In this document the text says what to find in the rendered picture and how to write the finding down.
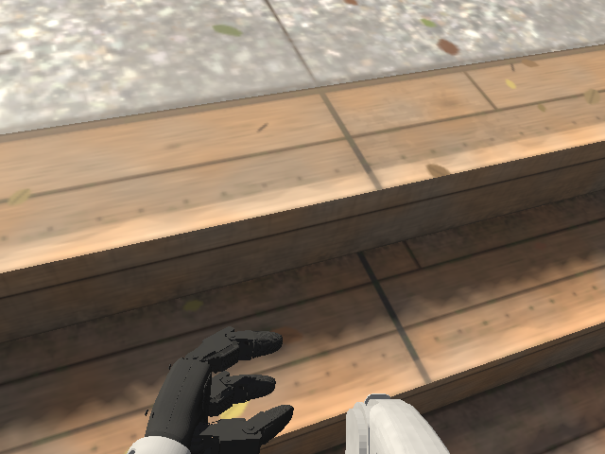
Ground stairs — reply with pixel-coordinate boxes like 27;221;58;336
0;141;605;454

